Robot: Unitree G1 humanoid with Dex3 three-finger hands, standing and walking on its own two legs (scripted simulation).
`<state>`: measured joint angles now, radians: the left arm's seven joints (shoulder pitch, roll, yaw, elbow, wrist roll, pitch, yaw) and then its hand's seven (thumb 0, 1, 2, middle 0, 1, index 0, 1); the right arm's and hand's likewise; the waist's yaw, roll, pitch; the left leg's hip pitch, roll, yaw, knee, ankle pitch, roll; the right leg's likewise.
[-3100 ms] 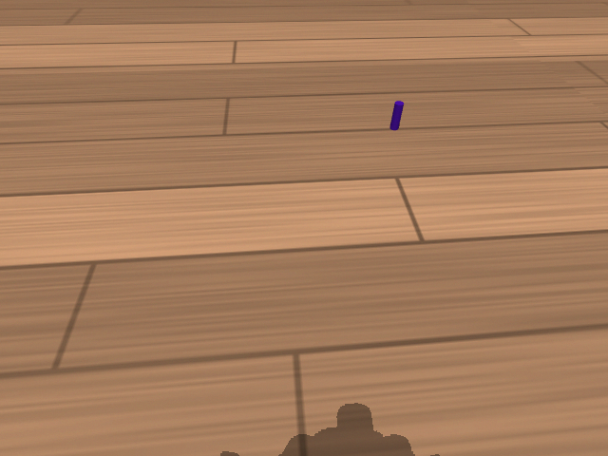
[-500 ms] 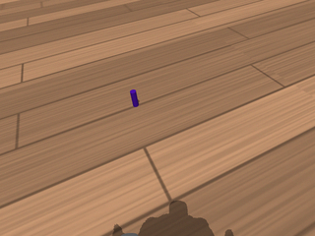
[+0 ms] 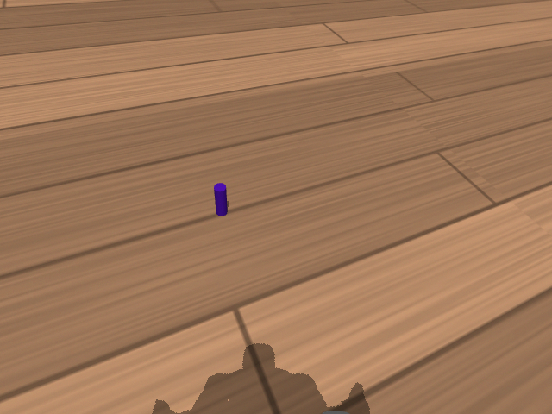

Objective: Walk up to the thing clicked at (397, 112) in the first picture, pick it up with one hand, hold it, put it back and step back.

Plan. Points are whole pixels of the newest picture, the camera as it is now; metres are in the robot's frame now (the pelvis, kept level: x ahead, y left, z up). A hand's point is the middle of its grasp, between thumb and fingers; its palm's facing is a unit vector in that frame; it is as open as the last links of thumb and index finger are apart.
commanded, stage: walk up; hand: left
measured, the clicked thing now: (220, 200) +1.11 +0.21 -0.69
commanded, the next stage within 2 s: none
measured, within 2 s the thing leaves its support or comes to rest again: neither
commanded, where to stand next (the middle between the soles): +0.77 +0.02 m, yaw -1 degrees
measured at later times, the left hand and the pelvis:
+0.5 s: hand (154, 313) +0.32 +0.22 -0.12, palm faces -0.01 -0.92 -0.38, open 7.4 cm; pelvis +0.22 -0.04 +0.00, yaw -1 degrees
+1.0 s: hand (130, 267) +0.43 +0.30 -0.16, palm faces -0.03 -0.95 -0.32, open 7.4 cm; pelvis +0.39 +0.03 +0.00, yaw +0 degrees
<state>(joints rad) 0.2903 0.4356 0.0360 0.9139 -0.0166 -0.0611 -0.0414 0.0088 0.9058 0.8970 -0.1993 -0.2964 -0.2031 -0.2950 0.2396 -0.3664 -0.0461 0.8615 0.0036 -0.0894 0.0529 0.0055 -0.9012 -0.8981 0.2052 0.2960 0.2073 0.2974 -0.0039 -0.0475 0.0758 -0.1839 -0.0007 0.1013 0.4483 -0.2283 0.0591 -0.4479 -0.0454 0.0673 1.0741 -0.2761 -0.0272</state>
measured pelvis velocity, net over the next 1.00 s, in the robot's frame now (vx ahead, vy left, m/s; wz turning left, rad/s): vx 0.39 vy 0.03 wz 0.01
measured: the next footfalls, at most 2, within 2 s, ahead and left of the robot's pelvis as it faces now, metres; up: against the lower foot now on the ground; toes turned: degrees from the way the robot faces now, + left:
right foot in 0.30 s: +0.31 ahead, -0.13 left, +0.00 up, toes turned -5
left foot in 0.80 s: +0.47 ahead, +0.13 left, +0.00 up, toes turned +5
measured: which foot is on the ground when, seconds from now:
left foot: down 0.00-0.34, up 0.36-0.78, down 0.80-1.00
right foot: up 0.00-0.28, down 0.30-0.84, up 0.86-1.00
